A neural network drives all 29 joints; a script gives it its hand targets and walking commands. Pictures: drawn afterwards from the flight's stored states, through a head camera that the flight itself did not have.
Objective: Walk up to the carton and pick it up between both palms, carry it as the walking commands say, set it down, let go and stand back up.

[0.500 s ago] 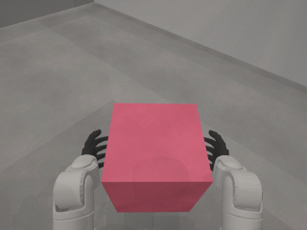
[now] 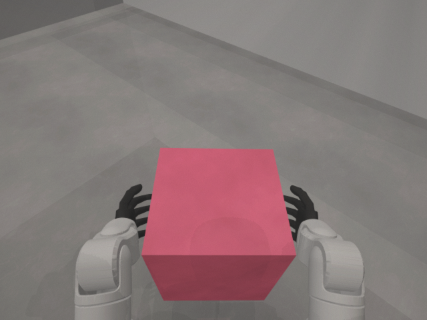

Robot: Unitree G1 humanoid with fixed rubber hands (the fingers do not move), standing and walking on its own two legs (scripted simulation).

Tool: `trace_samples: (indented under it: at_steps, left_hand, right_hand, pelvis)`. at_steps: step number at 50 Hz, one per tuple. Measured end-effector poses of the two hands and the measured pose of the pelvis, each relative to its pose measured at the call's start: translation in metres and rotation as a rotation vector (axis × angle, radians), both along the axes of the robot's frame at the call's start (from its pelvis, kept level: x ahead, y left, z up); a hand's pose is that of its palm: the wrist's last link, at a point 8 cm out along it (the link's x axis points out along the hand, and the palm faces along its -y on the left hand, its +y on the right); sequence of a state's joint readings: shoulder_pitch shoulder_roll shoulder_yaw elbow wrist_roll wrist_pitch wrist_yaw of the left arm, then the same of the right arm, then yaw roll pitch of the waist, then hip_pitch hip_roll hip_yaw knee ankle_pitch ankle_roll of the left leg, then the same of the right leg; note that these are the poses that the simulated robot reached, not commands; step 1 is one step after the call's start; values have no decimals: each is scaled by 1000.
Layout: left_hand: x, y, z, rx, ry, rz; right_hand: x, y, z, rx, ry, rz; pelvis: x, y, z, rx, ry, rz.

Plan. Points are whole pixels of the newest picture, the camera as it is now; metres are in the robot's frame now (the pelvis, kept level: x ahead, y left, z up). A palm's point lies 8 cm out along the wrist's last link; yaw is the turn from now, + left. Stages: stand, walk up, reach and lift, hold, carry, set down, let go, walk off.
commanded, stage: carry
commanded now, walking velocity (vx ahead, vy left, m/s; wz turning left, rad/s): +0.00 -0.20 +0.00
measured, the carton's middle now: (215, 228) +0.30 -0.01 +0.00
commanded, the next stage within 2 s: none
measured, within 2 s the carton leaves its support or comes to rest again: neither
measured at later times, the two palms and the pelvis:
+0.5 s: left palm (215, 255) +0.22 -0.01 +0.08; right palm (403, 249) +0.21 -0.31 +0.07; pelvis -0.05 -0.15 +0.00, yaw +0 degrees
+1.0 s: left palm (307, 292) +0.16 -0.13 +0.09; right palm out of the picture +0.17 -0.43 +0.09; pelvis -0.11 -0.29 +0.00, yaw -1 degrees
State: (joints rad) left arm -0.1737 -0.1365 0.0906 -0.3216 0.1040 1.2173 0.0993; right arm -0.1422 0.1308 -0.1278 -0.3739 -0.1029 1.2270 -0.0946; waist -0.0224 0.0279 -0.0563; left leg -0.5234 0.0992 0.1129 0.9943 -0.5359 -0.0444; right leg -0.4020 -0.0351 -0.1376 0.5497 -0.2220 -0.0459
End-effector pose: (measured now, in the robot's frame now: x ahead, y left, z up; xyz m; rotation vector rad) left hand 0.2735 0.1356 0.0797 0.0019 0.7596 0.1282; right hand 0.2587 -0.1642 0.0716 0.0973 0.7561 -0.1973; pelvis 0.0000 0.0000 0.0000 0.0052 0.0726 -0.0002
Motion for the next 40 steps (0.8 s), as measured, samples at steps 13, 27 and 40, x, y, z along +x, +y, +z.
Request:
trace_samples:
  at_steps: [13, 27, 40]
  left_hand:
    - [-44, -39, -6, -68, 3, 72]
    - [-61, -160, -1, 7, 1, 13]
    - [-103, -201, -9, -67, -5, 62]
  right_hand:
    - [-21, -39, 15, -71, 3, 75]
    - [-56, -161, -2, 3, 0, 15]
    - [-82, -201, 13, -73, -6, 66]
  pelvis:
    - [-27, -62, 4, -22, -12, -4]
    - [-58, -164, -1, -5, -2, 0]
    - [-89, -221, 0, -18, -12, 3]
